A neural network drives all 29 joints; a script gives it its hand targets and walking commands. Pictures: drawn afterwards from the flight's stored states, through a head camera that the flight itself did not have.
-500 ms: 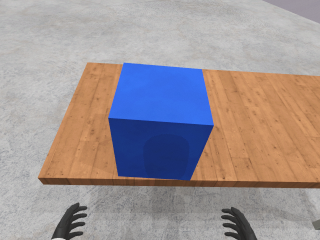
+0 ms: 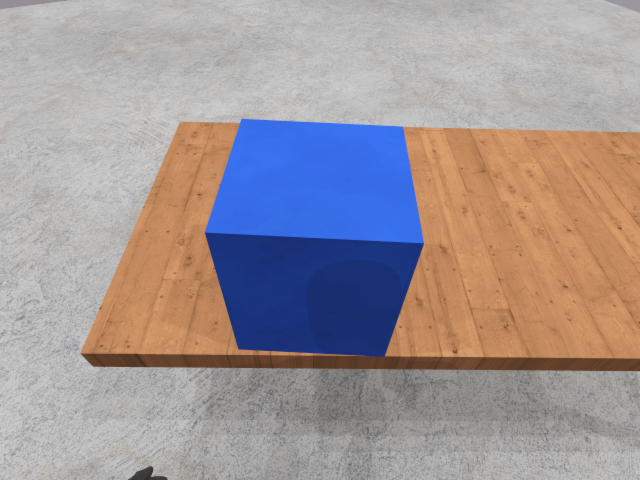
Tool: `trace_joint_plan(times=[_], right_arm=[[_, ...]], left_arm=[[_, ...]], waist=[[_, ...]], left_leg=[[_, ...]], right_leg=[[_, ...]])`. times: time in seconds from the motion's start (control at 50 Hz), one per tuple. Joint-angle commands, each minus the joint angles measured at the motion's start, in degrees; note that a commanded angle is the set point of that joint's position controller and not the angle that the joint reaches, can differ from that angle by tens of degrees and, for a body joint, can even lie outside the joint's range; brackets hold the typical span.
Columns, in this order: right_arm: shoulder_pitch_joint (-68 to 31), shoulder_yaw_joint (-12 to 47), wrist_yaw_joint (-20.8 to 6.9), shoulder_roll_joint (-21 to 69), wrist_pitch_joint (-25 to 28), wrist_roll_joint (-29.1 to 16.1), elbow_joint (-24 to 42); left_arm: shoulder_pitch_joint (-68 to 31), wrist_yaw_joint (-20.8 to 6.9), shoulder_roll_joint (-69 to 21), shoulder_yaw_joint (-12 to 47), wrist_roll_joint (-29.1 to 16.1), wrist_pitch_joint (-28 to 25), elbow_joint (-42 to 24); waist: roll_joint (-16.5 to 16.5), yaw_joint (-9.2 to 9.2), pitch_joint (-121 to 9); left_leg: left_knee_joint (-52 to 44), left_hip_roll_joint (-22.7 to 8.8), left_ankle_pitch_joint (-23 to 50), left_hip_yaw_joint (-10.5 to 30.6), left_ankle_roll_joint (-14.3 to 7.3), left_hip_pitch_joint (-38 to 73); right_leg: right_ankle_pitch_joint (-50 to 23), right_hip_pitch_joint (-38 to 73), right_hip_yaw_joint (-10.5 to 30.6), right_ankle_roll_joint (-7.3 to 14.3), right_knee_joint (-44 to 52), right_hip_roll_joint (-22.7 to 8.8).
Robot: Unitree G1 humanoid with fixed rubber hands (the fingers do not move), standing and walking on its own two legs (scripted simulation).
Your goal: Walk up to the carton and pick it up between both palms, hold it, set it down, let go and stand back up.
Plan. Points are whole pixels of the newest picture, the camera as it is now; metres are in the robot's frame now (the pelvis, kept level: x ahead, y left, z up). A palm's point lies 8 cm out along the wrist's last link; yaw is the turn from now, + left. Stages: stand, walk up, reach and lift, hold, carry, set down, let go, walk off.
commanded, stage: stand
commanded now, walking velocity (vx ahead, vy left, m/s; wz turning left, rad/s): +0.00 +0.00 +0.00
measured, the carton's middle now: (316, 243) +0.41 +0.01 +0.07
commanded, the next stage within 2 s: none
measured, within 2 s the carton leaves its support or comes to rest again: neither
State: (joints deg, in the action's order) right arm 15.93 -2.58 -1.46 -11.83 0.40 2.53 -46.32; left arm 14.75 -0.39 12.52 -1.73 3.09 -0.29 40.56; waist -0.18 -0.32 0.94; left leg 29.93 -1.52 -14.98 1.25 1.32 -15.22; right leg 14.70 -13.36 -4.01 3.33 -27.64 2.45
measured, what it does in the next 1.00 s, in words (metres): stands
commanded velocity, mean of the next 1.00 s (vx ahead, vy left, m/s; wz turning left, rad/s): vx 0.00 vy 0.00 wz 0.00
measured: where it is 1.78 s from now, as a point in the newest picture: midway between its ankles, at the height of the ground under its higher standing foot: outside the picture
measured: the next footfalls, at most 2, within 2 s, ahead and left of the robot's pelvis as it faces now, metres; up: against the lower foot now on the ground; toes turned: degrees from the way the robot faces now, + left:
none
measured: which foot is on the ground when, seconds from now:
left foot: down 0.00-1.00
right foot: down 0.00-1.00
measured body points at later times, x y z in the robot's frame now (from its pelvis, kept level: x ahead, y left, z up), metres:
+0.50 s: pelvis +0.01 +0.01 +0.00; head +0.00 +0.01 +0.45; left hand -0.03 +0.23 -0.15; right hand +0.00 -0.21 -0.16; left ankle +0.01 +0.13 -0.74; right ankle +0.00 -0.08 -0.74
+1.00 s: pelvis -0.01 +0.00 +0.00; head -0.01 +0.00 +0.45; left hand -0.06 +0.20 -0.16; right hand -0.06 -0.20 -0.16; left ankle +0.01 +0.13 -0.74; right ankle +0.00 -0.08 -0.74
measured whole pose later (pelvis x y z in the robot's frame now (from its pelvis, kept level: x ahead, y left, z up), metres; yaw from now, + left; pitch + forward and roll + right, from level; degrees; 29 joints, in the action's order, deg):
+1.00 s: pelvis -0.01 +0.00 +0.00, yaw +2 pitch -1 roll +0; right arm 22.0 1.5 2.0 -5.6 -0.4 1.3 -67.5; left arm 22.1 2.2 5.8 -0.6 1.2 -0.5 65.1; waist 0.0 0.1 -0.6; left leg 26.4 -0.1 -12.2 2.8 1.0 -13.2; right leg 13.3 -11.4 -4.8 2.8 -25.5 1.2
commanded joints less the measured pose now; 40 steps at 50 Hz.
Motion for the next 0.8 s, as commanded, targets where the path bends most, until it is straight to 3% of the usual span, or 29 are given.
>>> trace_joint_plan(times=[0.0, 0.02, 0.04, 0.06, 0.08, 0.1, 0.12, 0.16, 0.18, 0.22, 0.24, 0.26, 0.3, 0.32, 0.34, 0.36, 0.38, 0.4, 0.46, 0.5, 0.52, 0.56, 0.62, 0.68, 0.7, 0.72, 0.74, 0.76, 0.78], right_arm=[[2.9, -1.0, 1.2, -4.3, 0.9, -0.1, 1.3], [2.9, -1.1, 1.1, -5.6, 1.2, -0.4, 0.5], [2.4, -1.5, 0.6, -6.6, 1.8, -0.9, 0.0], [3.4, -1.2, 0.9, -5.0, 1.2, -0.8, -1.7], [2.0, -0.4, 0.7, -4.0, 1.0, -0.8, -2.1], [4.0, -1.0, 0.8, -5.4, 0.7, -0.7, -3.2], [4.1, -1.7, 1.0, -7.0, 0.9, -1.3, -4.2], [6.5, -0.9, 1.3, -6.4, 0.7, -0.2, -7.2], [5.1, -1.0, 2.0, -6.3, 0.8, -0.3, -7.3], [8.6, -0.2, 1.9, -3.3, 1.1, -1.0, -9.3], [6.2, 0.5, 1.9, -1.0, 0.8, -0.9, -10.2], [7.0, 1.0, 2.0, -1.8, 0.5, -0.5, -9.9], [8.1, 0.6, 2.2, -1.8, 0.6, -1.5, -11.5], [8.2, 1.5, 2.3, -1.1, 0.7, -1.3, -13.0], [8.2, 0.8, 2.3, -2.2, 0.4, -1.4, -13.2], [5.6, 1.1, 2.7, -2.3, 0.7, -1.2, -12.6], [7.1, 0.8, 2.9, -3.3, 0.8, -0.9, -13.1], [5.8, 0.6, 3.0, -3.4, 0.9, -0.8, -13.6], [9.7, 2.0, 2.8, 0.7, 1.0, -1.6, -16.7], [9.2, 1.3, 3.2, -1.4, 0.4, -1.2, -17.6], [10.9, 0.9, 3.4, -2.9, -0.1, -1.4, -17.8], [7.8, 1.9, 3.6, -1.3, -0.3, -1.5, -17.7], [11.3, 2.8, 2.7, 1.8, -0.2, -1.5, -19.6], [9.3, 2.8, 3.0, 1.5, -0.4, -1.1, -19.5], [10.8, 2.7, 3.0, -0.1, -0.4, -1.6, -19.7], [8.1, 3.0, 3.3, 1.0, -0.1, -1.6, -19.3], [9.2, 3.5, 3.4, 2.4, 0.1, -1.7, -20.3], [9.3, 2.7, 3.1, 0.0, 0.3, -1.5, -19.7], [11.1, 2.5, 3.9, -0.4, 0.0, -1.4, -21.3]], left_arm=[[3.2, 1.3, 4.6, -1.5, -0.9, -2.8, -0.5], [2.4, 0.8, 4.9, -1.4, -0.8, -3.1, 0.5], [0.6, 0.9, 5.2, -1.7, -1.0, -2.9, 0.5], [3.0, 0.7, 5.9, -2.1, -0.3, -3.0, 2.6], [2.3, 0.7, 7.4, -2.5, -0.1, -3.1, 2.6], [5.9, 1.0, 4.3, -1.3, -1.5, -2.7, 5.5], [3.8, 1.1, 5.7, -1.3, -1.1, -2.6, 5.5], [4.8, 1.6, 4.6, -1.3, -0.7, -2.1, 7.9], [7.3, 2.0, 6.2, -2.2, -1.2, -2.1, 8.8], [10.4, 2.2, 3.2, -1.1, -1.7, -1.9, 12.4], [9.3, 2.3, 3.1, -0.9, -1.2, -1.9, 12.5], [8.7, 2.0, 4.9, -1.4, -0.7, -1.7, 12.8], [11.1, 1.6, 4.5, -1.2, -1.2, -1.9, 15.9], [12.3, 1.2, 1.4, -0.8, -1.8, -2.2, 16.3], [11.1, 1.2, 3.7, -1.0, -1.4, -1.8, 16.9], [12.0, 1.3, 0.7, -0.6, -1.1, -2.0, 17.1], [9.6, 2.1, 2.8, -0.5, -1.4, -2.0, 16.7], [9.4, 2.1, 1.9, -0.5, -1.5, -2.2, 17.5], [13.2, 2.5, -1.8, 0.2, -1.7, -2.5, 20.2], [14.1, 2.2, -0.9, 0.6, -1.7, -2.4, 22.2], [10.7, 2.4, -1.2, 0.9, -1.0, -2.1, 21.6], [14.2, 3.1, -0.5, 0.4, -1.8, -1.2, 22.6], [12.7, 2.8, -1.2, 0.8, -1.9, -1.3, 23.3], [12.4, 2.5, -0.5, 0.5, -1.1, -1.1, 23.5], [12.5, 3.0, -1.4, 0.7, -1.7, -1.3, 24.2], [13.5, 2.5, -2.6, 1.0, -2.1, -1.3, 23.8], [13.8, 2.6, -4.0, 1.1, -2.3, -1.2, 23.9], [11.3, 3.3, -1.0, 0.8, -1.5, -0.9, 23.9], [12.4, 3.0, -1.4, 0.5, -1.8, -0.7, 24.0]], waist=[[2.7, -1.12, -4.8], [4.7, -0.32, -6.1], [2.2, 0.26, -5.8], [-0.2, -0.98, -3.9], [0.7, -0.34, -1.0], [-0.6, -0.7, -2.2], [1.7, 0.75, 0.8], [0.8, 0.26, 0.6], [-3.3, -0.81, -1.0], [-0.7, -0.34, -0.2], [-3.6, -0.92, 2.1], [-1.2, -0.18, 3.0], [-0.2, 0.36, 1.4], [0.4, -0.84, 3.5], [0.8, 0.4, 1.3], [-0.8, -1.15, 1.1], [1.2, 0.05, 2.3], [-1.5, -0.44, 2.3], [-0.1, 0.19, -0.2], [0.6, -0.5, 1.9], [1.7, 1.46, 6.1], [-0.1, -0.61, 5.9], [-1.2, 1.1, 7.0], [-0.5, 0.23, 5.9], [2.4, 0.91, 5.8], [-1.5, -0.78, 2.7], [-0.9, -0.73, 5.1], [-1.6, 1.59, 5.7], [-0.9, -0.36, 5.8]], left_leg=[[-1.6, -1.7, 8.6, 2.9, -2.6, -0.5], [-1.6, -1.8, 8.9, 2.9, -2.7, 2.3], [-2.1, -1.4, 10.6, 2.9, -2.9, -0.7], [-2.6, -1.5, 10.7, 3.7, -3.1, -1.4], [-2.8, -2.6, 9.2, 4.3, -3.3, -1.8], [-4.2, -2.0, 6.5, 4.6, -3.2, -0.4], [-4.4, -1.8, 4.6, 4.7, -3.4, -1.8], [-5.8, -1.7, 4.4, 3.9, -2.9, -1.6], [-5.6, -2.2, 8.9, 4.7, -3.8, 1.3], [-5.2, -2.2, 10.3, 5.3, -2.8, -0.4], [-6.6, -2.0, 10.3, 5.8, -3.1, -3.3], [-6.9, -1.9, 7.8, 5.3, -3.1, -3.0], [-7.5, -2.3, 6.6, 6.2, -3.6, 0.5], [-7.2, -2.6, 5.0, 6.5, -3.8, -2.6], [-7.6, -1.9, 4.8, 5.2, -3.3, -0.6], [-7.2, -2.4, 6.4, 5.0, -3.6, -0.8], [-7.8, -3.1, 6.7, 7.1, -4.1, -3.0], [-7.6, -2.3, 8.8, 5.7, -3.6, -3.2], [-5.6, -2.6, 13.3, 5.2, -3.5, 0.7], [-7.1, -2.2, 10.5, 5.4, -3.9, 1.0], [-8.1, -3.2, 10.0, 5.2, -3.5, -1.4], [-8.3, -2.1, 6.1, 5.3, -3.6, -1.3], [-7.9, -1.9, 7.3, 5.0, -3.1, -2.5], [-8.7, -1.5, 7.0, 5.2, -3.3, -1.7], [-9.0, -2.1, 6.1, 5.8, -3.1, -1.5], [-8.4, -2.2, 5.2, 5.6, -3.1, -1.4], [-7.7, -1.7, 5.7, 5.7, -3.1, -2.6], [-9.2, -1.7, 6.3, 5.0, -3.4, -2.9], [-8.9, -1.6, 5.0, 5.3, -2.7, -5.1]], right_leg=[[-15.4, 3.1, 8.1, 2.9, 4.7, -8.8], [-16.1, 1.7, 8.4, 2.7, 4.7, -8.4], [-13.2, 4.8, 6.1, 2.1, 4.4, -7.3], [-12.5, 4.0, 7.5, 2.3, 5.0, -9.0], [-13.6, 1.6, 7.8, 2.0, 6.0, -8.5], [-7.1, 1.0, 7.5, 2.3, 7.1, -8.3], [-5.2, -0.2, 9.5, 2.5, 8.5, -9.2], [0.5, 0.5, 8.2, 2.3, 8.8, -9.0], [-5.0, 1.4, 8.8, 2.9, 6.9, -9.8], [-6.2, 1.8, 6.3, 1.5, 6.3, -7.2], [-4.7, 2.9, 7.0, 1.7, 6.8, -7.9], [-4.4, 1.3, 6.6, 0.6, 7.6, -7.1], [-3.3, 0.2, 7.1, 0.4, 8.4, -7.4], [-3.2, 1.1, 6.0, -0.3, 8.0, -6.7], [-1.8, 1.3, 7.2, 0.5, 8.2, -7.0], [-4.7, 1.4, 6.0, 0.6, 6.8, -7.9], [-4.9, 2.8, 6.3, 0.0, 8.6, -7.9], [-5.4, 2.6, 6.3, 0.6, 7.3, -7.5], [-10.9, 4.5, 5.7, 0.6, 6.7, -8.3], [-6.6, 3.1, 6.1, 0.4, 8.0, -7.6], [-6.6, 0.7, 6.6, 0.3, 8.4, -8.6], [-2.5, 0.1, 7.0, 0.2, 9.2, -7.4], [-2.5, -0.2, 7.1, -0.4, 9.0, -8.0], [-1.7, 1.8, 7.1, -0.3, 9.4, -7.9], [-0.8, 0.8, 6.7, -0.3, 9.6, -7.7], [-0.9, 3.1, 6.7, 0.0, 8.9, -7.3], [-1.7, 2.7, 7.0, -0.6, 9.0, -7.1], [0.4, 1.2, 8.3, 0.8, 10.5, -8.9], [0.1, 3.4, 7.7, 0.3, 9.6, -8.0]])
